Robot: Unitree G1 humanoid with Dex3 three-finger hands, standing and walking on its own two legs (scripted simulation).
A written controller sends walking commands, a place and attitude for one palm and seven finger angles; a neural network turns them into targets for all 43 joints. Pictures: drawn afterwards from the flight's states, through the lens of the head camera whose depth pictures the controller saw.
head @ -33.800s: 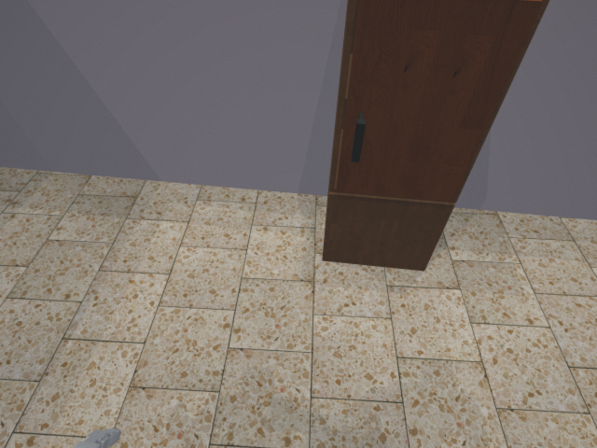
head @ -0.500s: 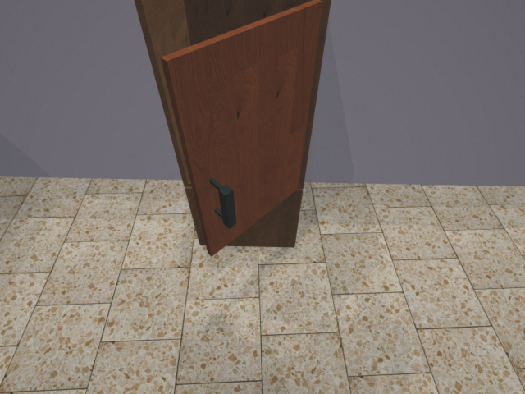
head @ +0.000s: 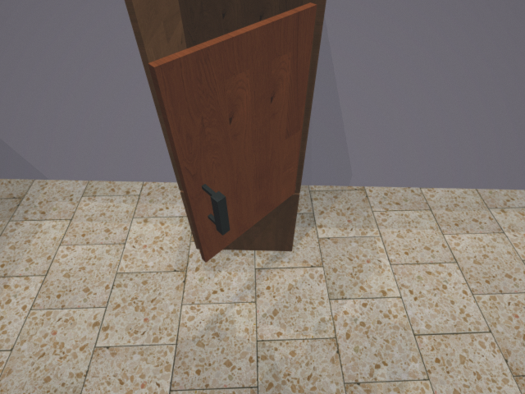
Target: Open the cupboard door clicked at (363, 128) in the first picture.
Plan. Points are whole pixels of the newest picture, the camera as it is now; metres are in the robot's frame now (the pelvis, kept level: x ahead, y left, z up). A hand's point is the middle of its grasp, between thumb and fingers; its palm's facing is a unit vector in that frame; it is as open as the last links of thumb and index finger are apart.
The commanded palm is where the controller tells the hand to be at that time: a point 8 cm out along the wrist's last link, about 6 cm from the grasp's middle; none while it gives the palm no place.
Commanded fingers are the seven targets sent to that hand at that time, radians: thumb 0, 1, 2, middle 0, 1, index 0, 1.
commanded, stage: walk to a spot facing it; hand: left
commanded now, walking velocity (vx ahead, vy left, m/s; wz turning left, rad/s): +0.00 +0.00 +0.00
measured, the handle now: (215, 209) +0.53 +0.15 -0.11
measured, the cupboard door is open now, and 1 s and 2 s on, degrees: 46 46 46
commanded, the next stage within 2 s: none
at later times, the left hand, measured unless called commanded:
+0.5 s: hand out of the picture +0.06 +0.21 -0.18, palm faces -0.09 -0.97 -0.21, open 7.4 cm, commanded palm none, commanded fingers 0.00 0.90 0.90 -0.20 -0.30 -0.20 -0.30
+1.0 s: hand out of the picture +0.13 +0.12 -0.17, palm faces -0.44 -0.87 -0.24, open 7.4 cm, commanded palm none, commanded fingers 0.00 0.90 0.90 -0.20 -0.30 -0.20 -0.30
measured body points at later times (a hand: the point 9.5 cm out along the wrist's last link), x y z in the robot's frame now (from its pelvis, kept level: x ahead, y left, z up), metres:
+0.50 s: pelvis +0.00 +0.02 -0.01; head +0.04 +0.02 +0.44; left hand +0.07 +0.26 -0.17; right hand -0.01 -0.23 -0.16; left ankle +0.02 +0.13 -0.74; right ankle -0.07 -0.08 -0.69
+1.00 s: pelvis -0.02 -0.03 -0.01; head +0.03 -0.06 +0.44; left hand +0.15 +0.16 -0.15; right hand -0.04 -0.32 -0.14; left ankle +0.04 +0.10 -0.69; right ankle -0.04 -0.13 -0.74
